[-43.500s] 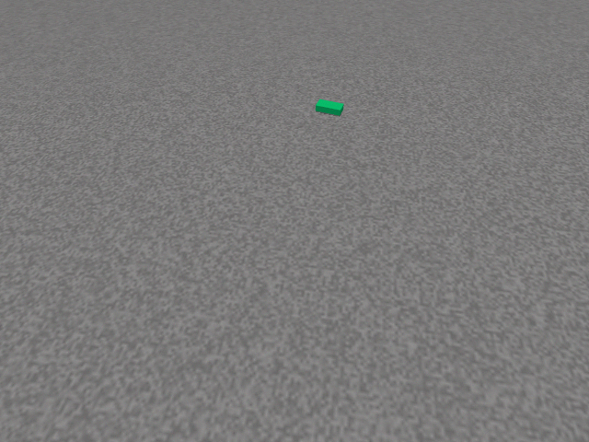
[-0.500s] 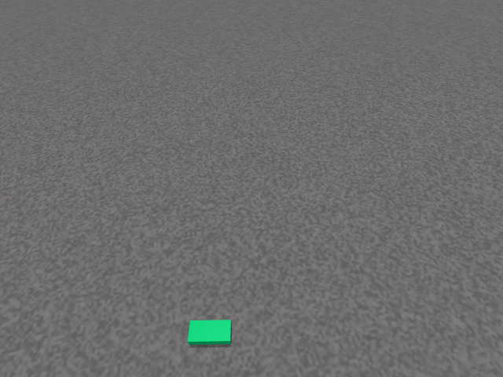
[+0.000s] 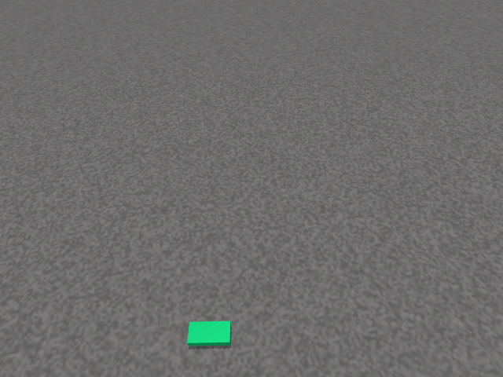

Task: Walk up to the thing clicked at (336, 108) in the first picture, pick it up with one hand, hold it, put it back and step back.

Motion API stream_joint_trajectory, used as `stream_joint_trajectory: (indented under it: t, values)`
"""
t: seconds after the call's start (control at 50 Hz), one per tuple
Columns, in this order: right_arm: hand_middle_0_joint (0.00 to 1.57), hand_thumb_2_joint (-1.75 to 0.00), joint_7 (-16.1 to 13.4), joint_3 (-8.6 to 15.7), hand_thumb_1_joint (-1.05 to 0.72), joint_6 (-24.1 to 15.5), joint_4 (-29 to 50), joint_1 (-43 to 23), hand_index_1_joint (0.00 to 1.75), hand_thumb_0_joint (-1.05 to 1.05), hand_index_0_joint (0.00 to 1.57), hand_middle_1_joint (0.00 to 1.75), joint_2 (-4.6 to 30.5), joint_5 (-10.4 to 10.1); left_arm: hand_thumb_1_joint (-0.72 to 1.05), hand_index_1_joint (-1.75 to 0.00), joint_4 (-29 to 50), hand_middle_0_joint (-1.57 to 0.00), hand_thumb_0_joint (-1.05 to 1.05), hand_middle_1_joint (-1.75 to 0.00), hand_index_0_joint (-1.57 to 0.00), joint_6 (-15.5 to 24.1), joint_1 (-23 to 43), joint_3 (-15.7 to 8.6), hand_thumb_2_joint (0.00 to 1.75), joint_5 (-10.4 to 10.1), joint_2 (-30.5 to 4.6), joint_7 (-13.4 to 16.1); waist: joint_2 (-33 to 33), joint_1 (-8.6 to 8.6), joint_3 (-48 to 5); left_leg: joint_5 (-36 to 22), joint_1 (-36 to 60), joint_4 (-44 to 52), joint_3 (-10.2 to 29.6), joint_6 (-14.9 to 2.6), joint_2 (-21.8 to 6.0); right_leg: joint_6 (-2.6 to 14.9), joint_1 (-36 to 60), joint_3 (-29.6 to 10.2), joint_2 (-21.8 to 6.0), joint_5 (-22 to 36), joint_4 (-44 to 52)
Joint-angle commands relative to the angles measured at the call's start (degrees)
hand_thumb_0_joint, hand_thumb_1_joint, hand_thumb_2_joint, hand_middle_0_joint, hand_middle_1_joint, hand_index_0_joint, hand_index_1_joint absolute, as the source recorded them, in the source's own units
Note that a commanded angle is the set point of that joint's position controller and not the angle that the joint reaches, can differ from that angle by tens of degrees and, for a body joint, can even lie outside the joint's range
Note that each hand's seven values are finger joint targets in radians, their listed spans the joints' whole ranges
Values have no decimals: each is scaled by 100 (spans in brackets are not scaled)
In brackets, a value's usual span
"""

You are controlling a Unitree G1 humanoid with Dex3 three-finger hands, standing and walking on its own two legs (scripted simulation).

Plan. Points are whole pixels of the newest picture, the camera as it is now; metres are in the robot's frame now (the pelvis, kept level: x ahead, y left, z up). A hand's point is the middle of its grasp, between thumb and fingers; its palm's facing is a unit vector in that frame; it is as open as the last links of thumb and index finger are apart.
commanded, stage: stand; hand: left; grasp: from above
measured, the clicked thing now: (209, 333) +0.42 +0.19 -0.76
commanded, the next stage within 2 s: step back in 0.40 s
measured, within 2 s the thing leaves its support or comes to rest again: neither
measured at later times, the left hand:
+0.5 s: hand out of the picture +0.07 +0.26 -0.16, palm faces +0.02 -0.94 -0.35, open 7.4 cm
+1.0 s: hand out of the picture +0.03 +0.30 -0.18, palm faces -0.09 -0.93 -0.36, open 7.4 cm
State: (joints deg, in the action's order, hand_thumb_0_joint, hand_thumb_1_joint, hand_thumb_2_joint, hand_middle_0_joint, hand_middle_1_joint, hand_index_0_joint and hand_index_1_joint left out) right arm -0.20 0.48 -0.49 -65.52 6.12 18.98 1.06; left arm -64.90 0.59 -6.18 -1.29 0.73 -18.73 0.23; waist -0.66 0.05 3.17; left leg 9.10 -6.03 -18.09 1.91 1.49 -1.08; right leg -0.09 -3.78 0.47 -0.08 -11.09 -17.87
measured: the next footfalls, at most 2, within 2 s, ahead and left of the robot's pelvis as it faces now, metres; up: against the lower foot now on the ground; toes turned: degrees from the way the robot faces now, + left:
right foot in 1.12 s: -0.12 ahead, -0.09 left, +0.00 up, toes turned -2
left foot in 1.48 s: -0.22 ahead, +0.15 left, +0.00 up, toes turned -2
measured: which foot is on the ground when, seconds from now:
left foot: down 0.00-1.00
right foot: down 0.00-0.70, up 0.72-1.00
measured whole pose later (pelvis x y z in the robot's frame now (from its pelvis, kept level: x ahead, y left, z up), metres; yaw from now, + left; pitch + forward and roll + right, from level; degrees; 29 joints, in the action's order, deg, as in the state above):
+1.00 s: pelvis -0.10 +0.05 -0.02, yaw -4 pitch -2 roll -1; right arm -0.9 2.2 0.9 -50.1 7.0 19.5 1.5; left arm -50.8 -3.9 -6.2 -4.3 0.4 -22.6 0.9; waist 2.1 -1.1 11.8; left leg 13.0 -17.8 -32.7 -2.5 -3.1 0.1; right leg -1.5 -21.4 -7.9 4.7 -29.6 -58.7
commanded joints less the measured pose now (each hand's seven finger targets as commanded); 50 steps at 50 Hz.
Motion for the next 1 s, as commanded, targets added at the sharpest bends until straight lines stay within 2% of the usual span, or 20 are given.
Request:
stream_joint_trajectory:
  t: [0.0, 0.34, 0.36, 0.38, 0.44, 0.48, 0.54, 0.58, 0.62, 0.64, 0.66, 0.68, 0.7, 0.72, 0.74, 0.78, 0.84, 0.9, 0.94, 0.98]
  values:
    - [20, -90, -72, 210, -90, -101, 321, -183, 30, 0, 20, 30, 1148, -25, 90, -30, 361, -20, 0, -30, -20, 117, 184, -202, 90, -4, -1192, 89, 28, -30, -304, -659, 60, 223, 425, -233, -569, 91, -161, -479, -691, 568, 308]
    - [20, -90, -53, 199, -90, -115, 313, -167, 30, 0, 20, 30, 1184, -34, 90, -30, 398, -20, 0, -30, -20, 129, 103, -172, 90, -4, -1249, 70, 10, -6, -333, -632, 103, 244, 421, -222, -592, 129, -190, -513, -697, 577, 298]
    - [20, -90, -56, 212, -90, -122, 319, -176, 30, 0, 20, 30, 1228, -38, 90, -30, 393, -20, 0, -30, -20, 135, 80, -176, 90, -9, -1247, 68, -16, -10, -420, -733, 167, 196, 415, -246, -600, 130, -139, -522, -704, 717, 273]
    - [20, -90, -24, 302, -90, -12, 444, -400, 30, 0, 20, 30, 1521, -61, 90, -30, 434, -20, 0, -30, -20, 67, 63, -461, 90, -105, -1695, 100, 104, -11, 271, -1435, -402, -418, 460, -349, -477, 156, -640, -589, -638, 1599, -157]
    - [20, -90, -23, 311, -90, 65, 640, -159, 30, 0, 20, 30, 1345, -156, 90, -30, 702, -20, 0, -30, -20, 30, -72, -531, 90, -126, -1648, 134, 297, -57, -397, -1533, -315, -1264, 204, -365, -258, 550, -484, -734, -868, 2268, -381]
    - [20, -90, -16, 349, -90, 146, 764, -50, 30, 0, 20, 30, 1291, -138, 90, -30, 946, -20, 0, -30, -20, -20, 163, -573, 90, -83, -1752, 131, 624, -114, -532, -601, -520, -1932, -21, -292, 101, 948, -603, -1140, -1308, 2309, -270]
    - [20, -90, 10, 441, -90, 260, 950, 237, 30, 0, 20, 30, 1319, -86, 90, -30, 1347, -20, 0, -30, -20, -71, 465, -608, 90, 50, -1813, 149, 1146, -131, -557, 2049, -900, -3277, 148, -384, 353, 1509, -1003, -1540, -1973, 2356, -416]
    - [20, -90, 29, 459, -90, 263, 1030, 492, 30, 0, 20, 30, 1319, -125, 90, -30, 1529, -20, 0, -30, -20, -90, 736, -575, 90, 73, -1754, 161, 1220, -281, -468, 1908, -969, -2996, 251, -414, 180, 1341, -1065, -1334, -1841, 2366, -716]
    - [20, -90, 10, 485, -90, 173, 1027, 656, 30, 0, 20, 30, 1325, -77, 90, -30, 1619, -20, 0, -30, -20, -158, 729, -527, 90, 41, -1684, 150, 924, -289, -557, 488, -727, -1583, -6, -363, 137, 886, -925, -966, -1375, 2068, -1359]
    - [20, -90, -11, 512, -90, 141, 1051, 688, 30, 0, 20, 30, 1419, 11, 90, -30, 1698, -20, 0, -30, -20, -220, 678, -493, 90, -14, -1550, 131, 293, -286, -409, -967, -700, -712, 319, -372, -180, 562, -1022, -671, -889, 1397, -1909]
    - [20, -90, -28, 607, -90, 93, 1137, 571, 30, 0, 20, 30, 1803, 101, 90, -30, 1767, -20, 0, -30, -20, -265, 468, -455, 90, -76, -1250, 128, -812, -151, -478, -2497, -329, -338, 1514, -665, -1054, 285, -1538, -318, -6, 212, -2819]
    - [20, -90, -26, 658, -90, 54, 1249, 512, 30, 0, 20, 30, 2039, 123, 90, -30, 1742, -20, 0, -30, -20, -307, 268, -447, 90, -68, -1167, 169, -978, -81, -478, -3711, 104, -387, 2096, -1070, -1548, 196, -2247, -596, 614, -2325, -3548]
    - [20, -90, -44, 699, -90, 51, 1354, 466, 30, 0, 20, 30, 2249, 59, 90, -30, 1715, -20, 0, -30, -20, -325, 151, -458, 90, -19, -1238, 229, -1064, -223, -713, -3517, -119, -362, 2477, -1526, -1977, 183, -2183, -1105, 685, -2787, -4284]
    - [20, -90, -77, 691, -90, 63, 1420, 279, 30, 0, 20, 30, 2088, 64, 90, -30, 1672, -20, 0, -30, -20, -345, 252, -480, 90, 9, -1320, 263, -734, -207, -651, -3100, -282, -290, 2349, -1494, -1916, 207, -2174, -1367, 644, -2663, -4740]
    - [20, -90, -120, 633, -90, 55, 1478, 45, 30, 0, 20, 30, 1839, 59, 90, -30, 1655, -20, 0, -30, -20, -356, 203, -475, 90, -35, -1355, 266, -537, -58, -637, -2999, -83, -454, 1765, -1375, -1566, 212, -2322, -1426, 593, -2326, -4964]
    - [20, -90, -179, 573, -90, 42, 1629, -109, 30, 0, 20, 30, 1643, 80, 90, -30, 1617, -20, 0, -30, -20, -348, -138, -492, 90, -90, -1388, 220, -734, 134, -622, -2924, 123, -746, 1159, -1187, -1163, 113, -2497, -1247, 531, -1756, -5074]
    - [20, -90, -196, 581, -90, 51, 1726, 196, 30, 0, 20, 30, 1542, 34, 90, -30, 1704, -20, 0, -30, -20, -328, -222, -533, 90, -23, -1392, 184, -583, -36, -666, -3073, 461, -838, 1045, -1239, -1156, -93, -2476, -1055, 541, -1696, -4927]
    - [20, -90, -202, 624, -90, 61, 1776, 473, 30, 0, 20, 30, 1601, 19, 90, -30, 1886, -20, 0, -30, -20, -314, -9, -563, 90, -9, -1365, 167, -577, -279, -556, -3044, 664, -903, 1194, -1540, -1377, -172, -2502, -971, 421, -1907, -4278]
    - [20, -90, -199, 634, -90, 71, 1867, 444, 30, 0, 20, 30, 1678, 28, 90, -30, 1932, -20, 0, -30, -20, -303, -102, -587, 90, -9, -1340, 158, -643, -285, -583, -2851, 551, -875, 1303, -1695, -1570, -162, -2323, -858, 334, -1963, -4004]
    - [20, -90, -190, 645, -90, 85, 1928, 399, 30, 0, 20, 30, 1718, 42, 90, -30, 1943, -20, 0, -30, -20, -282, -202, -604, 90, 6, -1322, 128, -657, -285, -681, -2318, 447, -878, 1301, -1619, -1519, -103, -2082, -709, 221, -1850, -3382]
